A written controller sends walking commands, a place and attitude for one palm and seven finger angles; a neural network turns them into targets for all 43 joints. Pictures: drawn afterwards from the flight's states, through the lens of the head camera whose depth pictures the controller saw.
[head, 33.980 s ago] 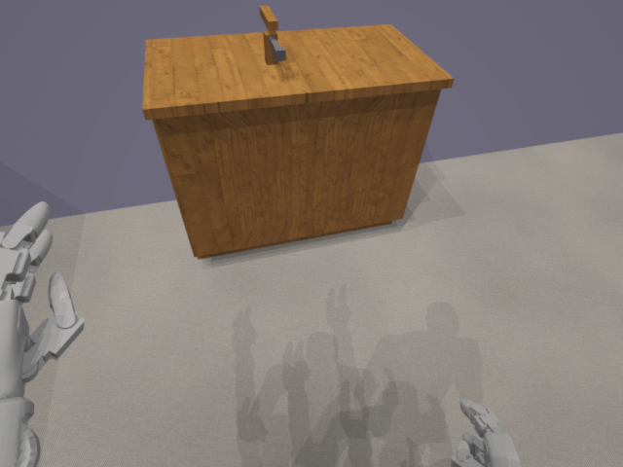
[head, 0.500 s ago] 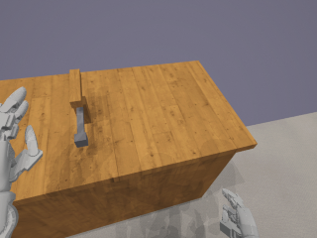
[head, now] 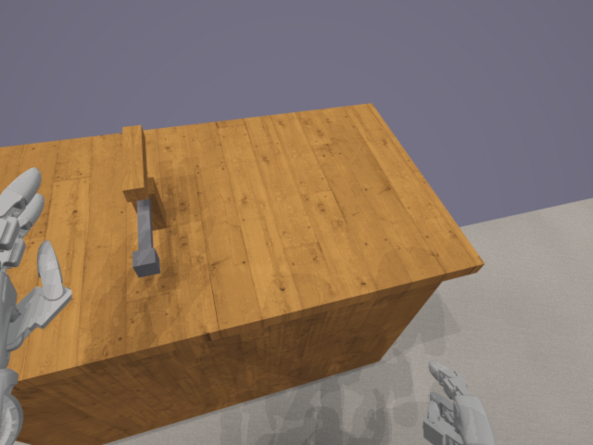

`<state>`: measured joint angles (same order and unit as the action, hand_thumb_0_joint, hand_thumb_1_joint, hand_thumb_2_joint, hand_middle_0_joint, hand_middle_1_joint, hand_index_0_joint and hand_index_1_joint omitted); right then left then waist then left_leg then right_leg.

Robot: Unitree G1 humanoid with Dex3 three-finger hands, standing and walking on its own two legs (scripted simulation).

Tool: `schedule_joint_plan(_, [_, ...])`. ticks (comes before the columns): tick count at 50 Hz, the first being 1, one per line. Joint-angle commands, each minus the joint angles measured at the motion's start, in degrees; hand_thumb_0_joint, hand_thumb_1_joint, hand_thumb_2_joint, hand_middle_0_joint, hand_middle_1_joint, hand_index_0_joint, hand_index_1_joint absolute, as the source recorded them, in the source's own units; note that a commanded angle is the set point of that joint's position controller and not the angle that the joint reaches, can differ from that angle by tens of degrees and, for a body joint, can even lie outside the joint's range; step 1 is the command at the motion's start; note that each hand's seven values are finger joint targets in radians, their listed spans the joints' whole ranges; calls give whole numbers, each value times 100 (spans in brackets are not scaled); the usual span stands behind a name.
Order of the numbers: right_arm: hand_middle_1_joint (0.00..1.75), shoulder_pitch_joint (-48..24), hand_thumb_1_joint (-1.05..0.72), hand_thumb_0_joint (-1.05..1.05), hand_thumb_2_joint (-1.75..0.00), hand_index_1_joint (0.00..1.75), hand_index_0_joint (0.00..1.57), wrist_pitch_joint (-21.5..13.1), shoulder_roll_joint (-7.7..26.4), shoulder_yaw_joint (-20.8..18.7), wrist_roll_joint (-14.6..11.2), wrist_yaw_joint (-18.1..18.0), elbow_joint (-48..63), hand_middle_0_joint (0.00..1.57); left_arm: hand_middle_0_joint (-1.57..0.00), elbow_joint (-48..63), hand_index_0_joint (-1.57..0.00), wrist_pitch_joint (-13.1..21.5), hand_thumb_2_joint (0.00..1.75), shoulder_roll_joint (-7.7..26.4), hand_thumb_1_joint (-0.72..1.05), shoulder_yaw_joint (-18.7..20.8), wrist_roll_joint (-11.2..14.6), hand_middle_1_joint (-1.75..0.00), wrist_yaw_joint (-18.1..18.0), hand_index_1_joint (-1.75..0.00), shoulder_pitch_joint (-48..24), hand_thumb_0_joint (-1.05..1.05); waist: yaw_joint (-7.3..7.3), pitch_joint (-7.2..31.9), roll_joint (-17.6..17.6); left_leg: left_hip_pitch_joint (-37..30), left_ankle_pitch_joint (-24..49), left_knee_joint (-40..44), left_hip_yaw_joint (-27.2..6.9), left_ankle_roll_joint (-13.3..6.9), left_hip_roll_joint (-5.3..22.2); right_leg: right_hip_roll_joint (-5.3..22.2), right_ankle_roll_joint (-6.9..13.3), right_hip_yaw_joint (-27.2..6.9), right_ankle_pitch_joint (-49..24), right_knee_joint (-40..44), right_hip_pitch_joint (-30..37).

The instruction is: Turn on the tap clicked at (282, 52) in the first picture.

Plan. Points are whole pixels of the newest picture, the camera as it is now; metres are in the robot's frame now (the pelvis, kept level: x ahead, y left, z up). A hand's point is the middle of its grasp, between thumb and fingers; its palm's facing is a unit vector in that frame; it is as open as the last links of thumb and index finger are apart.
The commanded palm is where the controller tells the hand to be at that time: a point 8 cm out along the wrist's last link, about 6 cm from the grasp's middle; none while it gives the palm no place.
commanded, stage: look again from close up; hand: left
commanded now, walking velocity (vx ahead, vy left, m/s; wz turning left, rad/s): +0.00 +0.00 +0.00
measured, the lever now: (146, 262) +0.32 +0.23 +0.04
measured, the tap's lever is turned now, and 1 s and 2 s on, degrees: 0 0 0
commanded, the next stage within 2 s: come to a stop and stand still in 0.10 s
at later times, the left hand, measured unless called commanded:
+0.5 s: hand (36, 261) +0.23 +0.27 +0.18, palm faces +0.46 -0.80 -0.39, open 7.4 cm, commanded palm +0.15 +0.26 +0.17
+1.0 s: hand (76, 292) +0.22 +0.24 +0.16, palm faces +0.36 -0.87 -0.34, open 7.4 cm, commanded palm +0.16 +0.27 +0.17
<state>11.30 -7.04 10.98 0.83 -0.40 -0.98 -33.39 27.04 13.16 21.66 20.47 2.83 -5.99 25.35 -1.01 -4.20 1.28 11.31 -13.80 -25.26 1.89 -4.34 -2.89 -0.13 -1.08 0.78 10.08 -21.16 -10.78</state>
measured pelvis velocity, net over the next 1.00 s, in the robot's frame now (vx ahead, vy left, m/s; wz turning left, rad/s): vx -0.01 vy -0.01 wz -0.01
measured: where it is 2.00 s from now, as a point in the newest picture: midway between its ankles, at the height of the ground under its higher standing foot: outside the picture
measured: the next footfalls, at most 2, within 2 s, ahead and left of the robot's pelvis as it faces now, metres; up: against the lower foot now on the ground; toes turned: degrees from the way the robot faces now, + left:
none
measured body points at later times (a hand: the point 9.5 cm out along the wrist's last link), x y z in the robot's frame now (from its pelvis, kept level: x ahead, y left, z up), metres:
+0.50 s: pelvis -0.01 -0.01 +0.00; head +0.02 +0.00 +0.45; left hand +0.20 +0.31 +0.20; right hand +0.18 -0.23 -0.07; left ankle +0.00 +0.06 -0.74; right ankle +0.01 -0.13 -0.74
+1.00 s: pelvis -0.01 -0.01 +0.00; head +0.02 +0.02 +0.45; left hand +0.19 +0.28 +0.17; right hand +0.17 -0.23 -0.07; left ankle +0.00 +0.06 -0.74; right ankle +0.01 -0.14 -0.74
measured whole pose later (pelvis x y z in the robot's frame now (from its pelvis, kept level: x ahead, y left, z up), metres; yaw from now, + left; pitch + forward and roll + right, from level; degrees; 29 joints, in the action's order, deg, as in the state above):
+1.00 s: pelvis -0.01 -0.01 +0.00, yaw +0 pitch +0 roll -1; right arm 11.4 -9.8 11.2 1.1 -0.5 -0.5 -33.8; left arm 23.7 15.6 20.6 19.8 2.5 -5.1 21.8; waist -1.5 -3.1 1.9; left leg 12.1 -13.6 -25.8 2.2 -3.8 -2.2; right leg -0.7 -0.4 0.5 10.1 -22.4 -12.0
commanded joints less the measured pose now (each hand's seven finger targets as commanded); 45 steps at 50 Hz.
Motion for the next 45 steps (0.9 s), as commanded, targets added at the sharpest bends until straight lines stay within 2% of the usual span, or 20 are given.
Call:
schedule_joint_plan(1, [30,-562,-90,0,-90,30,20,-292,759,-295,-46,-102,878,20,-20,1206,-20,340,90,950,90,673,27,-30,-108,-30,-258,0,-35,1084,-477,47,1200,510,-575,505,691,293,195,-241,-1138,32,710])
schedule_joint_plan(2, [30,-501,-90,0,-90,30,20,-267,784,-285,-12,-104,863,20,-20,1107,-20,337,90,807,90,546,46,-30,-88,-30,-249,0,-31,1082,-401,87,1208,543,-596,487,671,271,194,-207,-1119,43,738])
schedule_joint_plan(6, [30,-600,-90,0,-90,30,20,-284,764,-286,-51,-123,885,20,-20,1243,-20,313,90,971,90,643,32,-30,-110,-30,-340,0,-39,1063,-466,17,1118,525,-585,448,681,292,188,-263,-1136,72,697])
schedule_joint_plan(7, [30,-544,-90,0,-90,30,20,-255,769,-270,-20,-126,877,20,-20,1047,-20,295,90,787,90,490,57,-30,-88,-30,-296,0,-36,1005,-353,72,1021,565,-575,419,662,289,182,-248,-1040,119,672])
schedule_joint_plan(16, [30,-614,-90,0,-90,30,20,-255,784,-296,-49,-137,888,20,-20,1157,-20,261,90,939,90,599,41,-30,-114,-30,-319,0,-37,978,-482,96,745,560,-576,356,641,318,196,-360,-912,200,622])
schedule_joint_plan(17, [30,-557,-90,0,-90,30,20,-230,781,-273,-21,-135,890,20,-20,1035,-20,253,90,784,90,462,58,-30,-95,-30,-303,0,-38,953,-367,135,737,588,-588,347,623,306,192,-326,-870,225,636])
schedule_joint_plan(18, [30,250,-90,0,-90,30,20,-493,1000,-240,280,-73,871,20,-20,2788,-20,876,90,5582,90,3900,-961,-30,-107,-30,-6567,0,-48,183,27,1002,1209,-111,-408,164,841,333,-48,-404,-862,287,-192])
schedule_joint_plan(19, [30,-391,-90,0,-90,30,20,-477,221,-2,39,-76,584,20,-20,-824,-20,612,90,1771,90,1484,-309,-30,175,-30,-3142,0,-34,1377,-48,-63,1688,239,-600,198,570,577,384,-389,-611,-51,-152])
schedule_joint_plan(20, [30,-98,-90,0,-90,30,20,-602,759,-368,33,-69,814,20,-20,-948,-20,537,90,1173,90,1039,-126,-30,232,-30,-1479,0,-255,1427,-626,-438,1745,30,-435,358,629,483,422,-1013,-1257,64,153])
schedule_joint_plan(21, [30,-210,-90,0,-90,30,20,-589,697,-377,-94,99,798,20,-20,-447,-20,536,90,257,90,229,78,-30,283,-30,-779,0,-129,1667,-1426,-675,2157,34,-301,402,649,467,415,-603,-1445,-287,379])
schedule_joint_plan(22, [30,-94,-90,0,-90,30,20,-564,825,-428,-66,190,877,20,-20,466,-20,585,90,495,90,251,47,-30,257,-30,-844,0,-103,1740,-1407,-520,2453,115,-444,427,762,422,372,-485,-1336,-443,578])
schedule_joint_plan(23, [30,-234,-90,0,-90,30,20,-556,835,-398,-69,243,931,20,-20,809,-20,605,90,568,90,190,55,-30,222,-30,-687,0,-139,1585,-1077,-231,2282,186,-532,396,829,391,320,-416,-1152,-468,631])
schedule_joint_plan(25, [30,-320,-90,0,-90,30,20,-532,824,-374,-71,248,972,20,-20,867,-20,553,90,751,90,367,69,-30,131,-30,-190,0,-185,1344,-248,247,1481,316,-570,349,815,367,235,-392,-926,-387,744])
schedule_joint_plan(26, [30,-457,-90,0,-90,30,20,-503,796,-330,-115,234,947,20,-20,746,-20,505,90,884,90,556,95,-30,61,-30,36,0,-190,1217,-85,304,1107,388,-531,334,803,335,210,-324,-771,-381,663])
schedule_joint_plan(28, [30,-405,-90,0,-90,30,20,-455,792,-316,-86,124,990,20,-20,717,-20,517,90,1056,90,794,124,-30,30,-30,-241,0,-146,1021,370,539,465,484,-610,336,739,349,193,-357,-401,-220,547])
schedule_joint_plan(30, [30,-441,-90,0,-90,30,20,-466,774,-298,-80,6,987,20,-20,701,-20,584,90,1228,90,995,131,-30,25,-30,-557,0,-109,827,234,592,-96,548,-655,287,696,369,200,-507,48,-51,308])
schedule_joint_plan(31, [30,-519,-90,0,-90,30,20,-455,775,-261,-90,-30,964,20,-20,961,-20,620,90,1481,90,1164,116,-30,0,-30,-862,0,-93,779,-92,579,-164,611,-672,279,706,327,204,-443,69,-114,279])
schedule_joint_plan(34, [30,-462,-90,0,-90,30,20,-525,721,-231,-85,-90,944,20,-20,802,-20,680,90,1155,90,841,91,-30,39,-30,-1132,0,-94,724,-558,740,-772,715,-697,198,712,328,203,-464,382,-66,333])
schedule_joint_plan(40, [30,-370,-90,0,-90,30,20,-694,766,-259,-56,-17,786,20,-20,928,-20,685,90,749,90,374,-6,-30,23,-30,-1085,0,-90,865,-477,411,-207,628,-622,279,642,266,208,-453,-29,37,387])
schedule_joint_plan(45, [30,-374,-90,0,-90,30,20,-612,777,-275,-40,1,779,20,-20,820,-20,612,90,796,90,447,-27,-30,2,-30,-880,0,-85,887,-405,364,381,607,-594,354,655,238,197,-394,-512,9,496])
